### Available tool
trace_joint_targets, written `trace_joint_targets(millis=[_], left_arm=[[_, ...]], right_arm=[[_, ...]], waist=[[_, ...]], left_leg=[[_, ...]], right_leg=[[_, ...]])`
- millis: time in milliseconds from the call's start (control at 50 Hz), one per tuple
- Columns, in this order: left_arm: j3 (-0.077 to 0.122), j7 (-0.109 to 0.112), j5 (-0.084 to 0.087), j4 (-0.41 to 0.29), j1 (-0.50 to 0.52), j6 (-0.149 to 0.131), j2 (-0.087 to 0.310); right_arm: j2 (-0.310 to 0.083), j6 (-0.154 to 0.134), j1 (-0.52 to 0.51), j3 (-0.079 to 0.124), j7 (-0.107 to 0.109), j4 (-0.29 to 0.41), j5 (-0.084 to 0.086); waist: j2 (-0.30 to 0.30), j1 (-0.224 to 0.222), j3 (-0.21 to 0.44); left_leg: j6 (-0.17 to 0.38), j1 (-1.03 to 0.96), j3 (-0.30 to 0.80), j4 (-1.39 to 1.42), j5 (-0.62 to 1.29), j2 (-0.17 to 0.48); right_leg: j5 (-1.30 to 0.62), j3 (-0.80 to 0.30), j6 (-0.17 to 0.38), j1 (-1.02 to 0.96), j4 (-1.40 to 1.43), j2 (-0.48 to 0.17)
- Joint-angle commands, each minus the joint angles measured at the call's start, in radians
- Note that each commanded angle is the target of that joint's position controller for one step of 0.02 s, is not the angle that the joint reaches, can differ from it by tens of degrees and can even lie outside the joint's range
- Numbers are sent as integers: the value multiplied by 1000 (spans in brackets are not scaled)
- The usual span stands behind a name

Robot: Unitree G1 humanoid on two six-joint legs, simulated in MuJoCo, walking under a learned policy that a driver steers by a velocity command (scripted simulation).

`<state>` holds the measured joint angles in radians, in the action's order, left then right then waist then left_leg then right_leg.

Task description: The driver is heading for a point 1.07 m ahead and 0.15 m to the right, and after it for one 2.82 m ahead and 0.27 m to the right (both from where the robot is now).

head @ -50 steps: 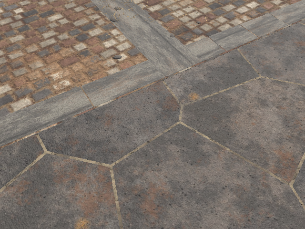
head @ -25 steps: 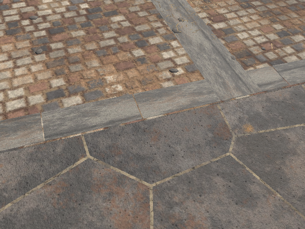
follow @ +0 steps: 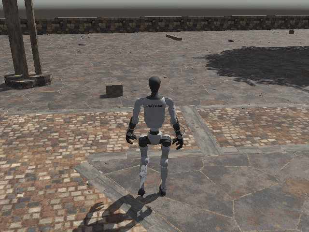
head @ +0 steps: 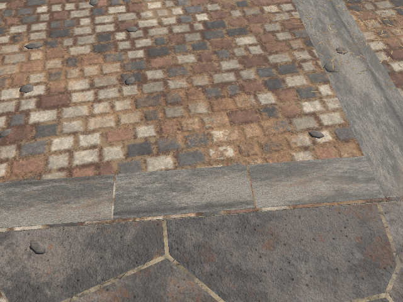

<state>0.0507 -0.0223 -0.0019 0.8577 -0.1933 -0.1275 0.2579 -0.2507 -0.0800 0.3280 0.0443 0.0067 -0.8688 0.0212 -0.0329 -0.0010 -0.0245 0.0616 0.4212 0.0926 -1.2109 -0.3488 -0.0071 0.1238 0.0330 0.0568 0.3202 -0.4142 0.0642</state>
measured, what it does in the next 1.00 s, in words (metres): walks ahead: left foot, then right foot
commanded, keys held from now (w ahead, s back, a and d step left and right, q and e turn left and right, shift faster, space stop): w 0.44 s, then w+e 0.56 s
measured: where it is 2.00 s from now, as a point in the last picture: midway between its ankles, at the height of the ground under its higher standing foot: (241, 171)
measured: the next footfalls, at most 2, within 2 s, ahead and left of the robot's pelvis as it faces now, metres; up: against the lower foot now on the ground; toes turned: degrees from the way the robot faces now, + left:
left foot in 0.36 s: +0.37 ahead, +0.16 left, +0.00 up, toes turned +3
right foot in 0.94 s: +0.66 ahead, -0.08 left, +0.00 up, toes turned -15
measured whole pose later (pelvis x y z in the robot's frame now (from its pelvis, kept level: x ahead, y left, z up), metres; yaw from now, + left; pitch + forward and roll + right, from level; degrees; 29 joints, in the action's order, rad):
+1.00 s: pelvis +0.55 +0.01 -0.02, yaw -14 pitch +2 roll +0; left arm 0.06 -0.05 0.02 0.71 -0.10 -0.06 0.27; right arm -0.27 -0.08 0.31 0.04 0.01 -0.88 0.01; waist 0.00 0.02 -0.05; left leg -0.01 0.18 -0.07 -1.08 -0.49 0.03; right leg 0.18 0.05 0.12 0.50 -0.64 0.06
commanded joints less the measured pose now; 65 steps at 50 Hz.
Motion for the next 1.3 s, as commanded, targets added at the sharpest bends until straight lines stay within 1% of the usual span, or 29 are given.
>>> trace_joint_targets(millis=[20,120,180,240,300,340,360,380,400,420,440,460,480,520,580,700,820,880,920,940,960,980,1000,1020,1040,1060,1120,1220,1300], left_arm=[[8,-6,-4,-29,-16,-10,68],[22,8,9,8,-95,-3,137],[20,13,21,26,-144,10,152],[19,12,28,52,-206,22,162],[22,16,29,64,-214,39,175],[22,19,26,59,-184,52,183],[10,20,15,50,-179,54,154],[-13,23,-15,13,-186,47,100],[-40,14,12,15,-308,23,-4],[-11,11,35,23,-242,6,128],[0,9,44,-3,-149,-1,161],[-1,15,38,-3,-116,4,142],[4,18,26,-3,-100,14,127],[3,17,29,7,-135,44,87],[9,21,31,-10,-102,65,71],[7,2,18,-70,59,59,51],[-5,-39,21,-176,223,57,31],[11,-54,25,-205,184,60,59],[52,-47,29,-167,-34,65,131],[89,-27,25,-130,-203,72,211],[108,-12,28,-129,-223,73,319],[89,-8,19,-146,-258,64,260],[75,-7,10,-143,-226,58,202],[64,-6,18,-157,-152,53,165],[54,-8,19,-177,-77,53,135],[46,-6,9,-195,-36,52,112],[51,4,14,-205,-32,49,134],[58,31,24,-184,-107,61,161],[50,29,25,-147,-187,63,154]], right_arm=[[-52,-9,29,16,1,67,-7],[-36,-11,-131,0,3,132,-23],[-29,-19,-240,-8,-7,159,-15],[-41,-22,-326,-8,-21,193,-2],[-71,-29,-351,0,-36,220,0],[-113,-34,-225,24,-36,190,-6],[-169,-35,-54,51,-28,142,-8],[-264,-28,137,74,-17,113,-19],[-299,-23,153,77,-29,98,-25],[-190,-25,119,52,-33,108,-15],[-151,-27,40,38,-31,123,-11],[-130,-27,-36,30,-34,136,-16],[-103,-29,-81,25,-37,141,-21],[-89,-42,-95,24,-39,123,-30],[-111,-54,-61,35,-29,84,-38],[-133,-46,-39,36,-1,47,-34],[-158,-7,51,43,11,-7,-20],[-196,15,15,52,24,9,-15],[-219,30,-17,57,34,24,-13],[-215,23,-22,52,37,44,-13],[-48,-9,87,2,11,88,-49],[-104,-59,14,5,-8,108,-15],[-154,-82,-99,20,-17,146,21],[-147,-91,-128,15,-13,159,16],[-148,-87,-135,21,-4,150,-8],[-158,-73,-112,31,-1,151,-22],[-125,-37,-95,31,1,168,-38],[-71,-31,-269,8,-2,219,-38],[-88,-46,-369,9,-23,248,-20]], waist=[[90,21,40],[75,-12,-1],[85,-50,-13],[96,-80,-29],[107,-62,-32],[109,23,39],[84,95,147],[-87,147,308],[-337,75,396],[-184,99,301],[-119,83,183],[-26,51,133],[-12,27,87],[-47,-9,72],[-24,-14,29],[-15,29,-23],[-3,83,-73],[-53,31,-11],[-71,-95,115],[-4,-175,205],[274,-65,295],[202,-116,439],[146,-135,299],[59,-88,196],[3,-40,128],[16,-2,107],[37,32,69],[94,-35,42],[122,-91,31]], left_leg=[[-2,176,12,35,66,123],[-39,245,-35,327,265,146],[-47,180,-76,521,396,107],[-44,164,-84,611,400,87],[-6,145,-86,679,300,70],[29,-49,-125,730,262,24],[65,-287,-100,723,276,44],[136,-578,174,717,308,272],[281,-813,613,870,109,423],[240,-742,591,908,31,391],[198,-612,430,916,109,354],[176,-485,312,940,217,315],[163,-394,225,977,275,277],[154,-304,122,1034,345,245],[154,-287,6,1067,465,241],[102,-326,-161,1103,470,218],[86,-542,-225,1017,594,287],[56,-566,-273,858,1010,290],[23,-492,-302,552,1186,258],[-17,-276,-302,272,941,212],[-81,210,-245,-111,-82,10],[-68,348,-2,-261,-236,-45],[-41,431,29,-237,-143,18],[-29,402,18,-139,-51,63],[-37,336,5,-52,-13,94],[-47,260,9,-3,12,115],[-93,197,-20,128,55,121],[-121,140,-61,510,382,62],[-96,112,-57,653,466,39]], right_leg=[[-1,-320,188,-135,272,-275],[-127,-194,193,-131,316,-262],[-142,-123,155,-135,297,-229],[-106,-136,145,-202,267,-264],[-135,-161,123,-298,204,-313],[-361,-124,89,-304,45,-283],[-414,-75,58,-224,-164,-228],[-102,-11,17,-8,-522,-148],[440,-64,-19,348,-790,-4],[424,-147,-5,457,-889,-72],[317,-127,9,483,-877,-119],[229,-114,1,429,-835,-163],[174,-113,-7,394,-779,-188],[114,-121,-18,312,-744,-206],[22,-161,-32,374,-686,-188],[-250,-116,-33,392,-374,-152],[-140,-24,6,477,-235,-139],[9,71,54,324,-224,-66],[19,98,111,11,-171,12],[-17,-49,164,-298,-115,-51],[39,-584,347,-687,-87,-328],[133,-892,414,-776,80,-415],[83,-734,346,-694,102,-374],[2,-595,303,-529,107,-329],[-100,-501,274,-372,123,-287],[-172,-446,266,-271,148,-260],[-276,-364,267,-119,190,-219],[-229,-241,186,-47,169,-128],[-122,-301,167,-132,132,-179]])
